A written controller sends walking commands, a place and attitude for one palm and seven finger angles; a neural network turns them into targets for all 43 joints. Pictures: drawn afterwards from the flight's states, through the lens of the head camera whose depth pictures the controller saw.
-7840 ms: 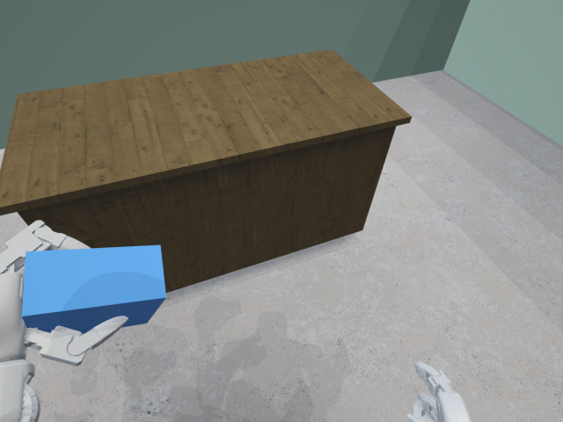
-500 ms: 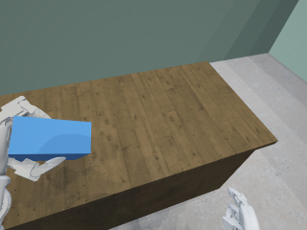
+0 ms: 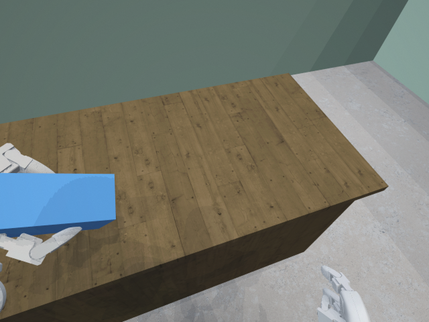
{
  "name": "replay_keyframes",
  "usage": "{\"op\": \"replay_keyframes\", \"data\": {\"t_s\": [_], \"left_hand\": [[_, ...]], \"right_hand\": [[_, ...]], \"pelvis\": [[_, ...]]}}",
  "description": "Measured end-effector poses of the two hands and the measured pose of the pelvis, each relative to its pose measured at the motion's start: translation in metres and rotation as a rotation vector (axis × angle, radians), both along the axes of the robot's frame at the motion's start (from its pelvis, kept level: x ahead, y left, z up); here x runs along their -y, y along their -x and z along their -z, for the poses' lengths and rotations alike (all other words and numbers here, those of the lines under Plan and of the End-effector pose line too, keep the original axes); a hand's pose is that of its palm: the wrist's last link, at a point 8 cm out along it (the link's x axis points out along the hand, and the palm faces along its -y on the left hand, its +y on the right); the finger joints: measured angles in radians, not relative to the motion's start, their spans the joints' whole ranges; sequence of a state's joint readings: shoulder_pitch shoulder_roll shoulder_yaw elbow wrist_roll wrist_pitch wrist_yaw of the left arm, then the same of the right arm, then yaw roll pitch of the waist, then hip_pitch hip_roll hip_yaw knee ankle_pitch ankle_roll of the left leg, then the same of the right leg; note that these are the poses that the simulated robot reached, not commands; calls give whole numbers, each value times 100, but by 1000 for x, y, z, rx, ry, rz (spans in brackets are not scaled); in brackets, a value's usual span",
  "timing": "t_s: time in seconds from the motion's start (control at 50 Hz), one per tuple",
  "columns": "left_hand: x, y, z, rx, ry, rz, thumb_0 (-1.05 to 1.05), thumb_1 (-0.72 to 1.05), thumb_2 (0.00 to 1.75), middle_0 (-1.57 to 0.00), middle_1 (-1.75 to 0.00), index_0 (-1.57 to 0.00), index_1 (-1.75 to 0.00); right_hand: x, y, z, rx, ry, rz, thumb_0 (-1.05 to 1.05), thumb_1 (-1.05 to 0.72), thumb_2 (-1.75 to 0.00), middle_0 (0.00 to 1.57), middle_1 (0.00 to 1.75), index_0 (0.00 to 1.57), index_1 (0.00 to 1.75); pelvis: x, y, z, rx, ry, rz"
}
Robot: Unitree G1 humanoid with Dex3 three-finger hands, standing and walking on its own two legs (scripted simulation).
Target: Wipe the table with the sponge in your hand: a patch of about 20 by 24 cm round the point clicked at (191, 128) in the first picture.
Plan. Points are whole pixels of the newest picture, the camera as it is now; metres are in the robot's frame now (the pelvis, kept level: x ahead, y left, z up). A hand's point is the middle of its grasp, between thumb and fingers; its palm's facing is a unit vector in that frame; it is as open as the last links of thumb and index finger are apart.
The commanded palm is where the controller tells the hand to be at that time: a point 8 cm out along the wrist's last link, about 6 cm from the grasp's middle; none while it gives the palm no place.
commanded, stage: look again from close up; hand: left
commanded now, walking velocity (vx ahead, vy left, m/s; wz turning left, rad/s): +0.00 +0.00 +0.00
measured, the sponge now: (74, 205) +0.23 +0.22 +0.15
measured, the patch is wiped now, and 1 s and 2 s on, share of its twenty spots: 0.00 0.00 0.00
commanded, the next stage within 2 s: turn the palm down, sponge in hand in 0.26 s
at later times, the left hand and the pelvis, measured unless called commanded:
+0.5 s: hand (13, 174) +0.24 +0.27 +0.21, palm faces +0.43 -0.80 -0.42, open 9.9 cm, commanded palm +0.16 +0.28 +0.17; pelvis -0.01 -0.01 +0.00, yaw -1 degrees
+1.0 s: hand (62, 224) +0.21 +0.23 +0.13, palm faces +0.29 -0.59 -0.75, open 9.9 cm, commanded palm +0.17 +0.26 +0.17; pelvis +0.00 -0.04 -0.02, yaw +0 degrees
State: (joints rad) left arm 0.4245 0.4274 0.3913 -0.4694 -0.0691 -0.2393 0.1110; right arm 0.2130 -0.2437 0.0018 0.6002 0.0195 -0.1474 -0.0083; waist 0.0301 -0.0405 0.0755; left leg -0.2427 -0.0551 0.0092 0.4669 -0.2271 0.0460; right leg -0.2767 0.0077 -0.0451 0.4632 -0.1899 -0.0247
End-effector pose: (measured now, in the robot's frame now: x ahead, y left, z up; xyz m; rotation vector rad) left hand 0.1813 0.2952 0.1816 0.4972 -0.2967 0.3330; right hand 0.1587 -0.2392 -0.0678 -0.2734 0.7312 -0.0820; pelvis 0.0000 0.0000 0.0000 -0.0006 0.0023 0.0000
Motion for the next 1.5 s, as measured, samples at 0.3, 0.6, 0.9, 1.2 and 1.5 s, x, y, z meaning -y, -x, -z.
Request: {"op": "replay_keyframes", "data": {"t_s": [0.3, 0.6, 0.9, 1.2, 1.5], "left_hand": [[9, 9, 9, -28, 78, -20, -1, -48, 101, -77, -134, -77, -134], [13, 0, -8, -213, -48, -30, -1, -48, 101, -77, -134, -77, -134], [25, 16, 9, -258, -233, -197, -1, -48, 101, -77, -134, -77, -134], [42, 1, 9, -360, -423, -174, 0, -48, 101, -77, -134, -77, -134], [42, -17, 19, -433, -568, -216, 0, -48, 101, -77, -134, -77, -134]], "right_hand": [[-33, -15, -10, 93, -76, -46, 1, -91, -90, 20, 30, 20, 30], [1, 0, 9, 96, -72, -22, 2, -91, -90, 20, 30, 20, 30], [17, -34, 22, 80, -33, -59, 2, -91, -90, 20, 30, 20, 30], [33, -45, 30, 20, -34, 18, 2, -91, -90, 20, 30, 20, 30], [24, -54, 21, 48, -42, 55, 2, -91, -90, 20, 30, 20, 30]], "pelvis": [[1, 10, -2, 19, 0, 14], [10, 14, 5, 50, -14, 32], [41, 11, 18, 24, -14, -10], [44, -14, 15, -19, -17, 13], [32, -18, 11, -4, -13, 28]]}}
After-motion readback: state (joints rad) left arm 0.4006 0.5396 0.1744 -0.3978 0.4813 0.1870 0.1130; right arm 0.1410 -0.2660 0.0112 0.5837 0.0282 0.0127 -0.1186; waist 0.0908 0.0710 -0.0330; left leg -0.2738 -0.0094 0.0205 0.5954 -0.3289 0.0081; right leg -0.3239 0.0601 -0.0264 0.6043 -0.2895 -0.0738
